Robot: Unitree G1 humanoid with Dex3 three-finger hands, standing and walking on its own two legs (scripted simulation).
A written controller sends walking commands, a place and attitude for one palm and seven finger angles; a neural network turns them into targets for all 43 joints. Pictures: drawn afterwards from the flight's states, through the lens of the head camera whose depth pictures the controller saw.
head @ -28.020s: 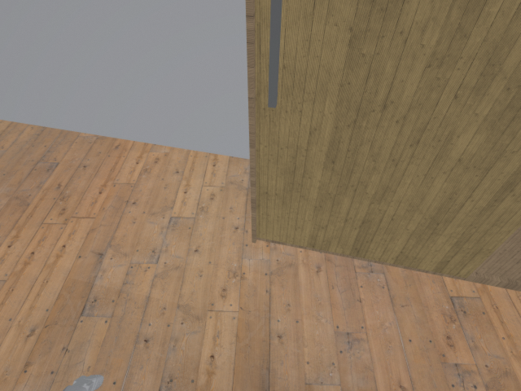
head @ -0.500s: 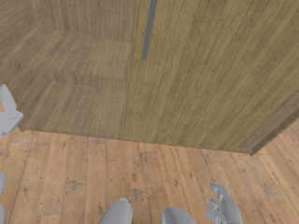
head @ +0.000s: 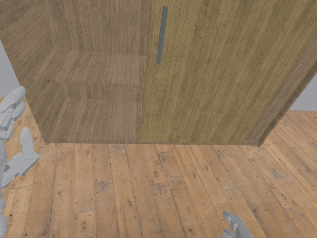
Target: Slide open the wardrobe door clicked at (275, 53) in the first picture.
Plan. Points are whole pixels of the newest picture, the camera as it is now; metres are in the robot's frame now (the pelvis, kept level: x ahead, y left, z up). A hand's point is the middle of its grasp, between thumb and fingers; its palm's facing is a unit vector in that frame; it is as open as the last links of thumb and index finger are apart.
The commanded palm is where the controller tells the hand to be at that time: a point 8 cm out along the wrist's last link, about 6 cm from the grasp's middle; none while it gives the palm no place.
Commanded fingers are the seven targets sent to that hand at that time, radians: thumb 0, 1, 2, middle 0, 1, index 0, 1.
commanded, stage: stop stepping back and stand still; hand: left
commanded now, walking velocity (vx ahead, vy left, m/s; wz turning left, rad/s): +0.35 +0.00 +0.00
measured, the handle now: (161, 36) +0.99 +0.06 +0.13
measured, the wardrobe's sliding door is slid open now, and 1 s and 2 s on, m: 0.69 0.69 0.69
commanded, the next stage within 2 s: let the arm hang, fingers relaxed in 1.64 s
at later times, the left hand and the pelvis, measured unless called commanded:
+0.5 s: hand out of the picture +0.04 +0.31 +0.19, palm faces +0.43 -0.78 -0.45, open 7.4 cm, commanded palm -0.01 +0.35 +0.17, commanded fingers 0.00 0.90 0.90 -0.20 -0.30 -0.20 -0.30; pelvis -0.16 +0.05 -0.01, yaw -1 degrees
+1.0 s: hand out of the picture +0.00 +0.36 +0.17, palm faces +0.43 -0.76 -0.48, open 7.4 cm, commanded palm -0.06 +0.39 +0.17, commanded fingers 0.00 0.90 0.90 -0.20 -0.30 -0.20 -0.30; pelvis -0.21 +0.10 -0.01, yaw -2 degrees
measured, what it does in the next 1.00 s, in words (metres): walks backwards: right foot, then left foot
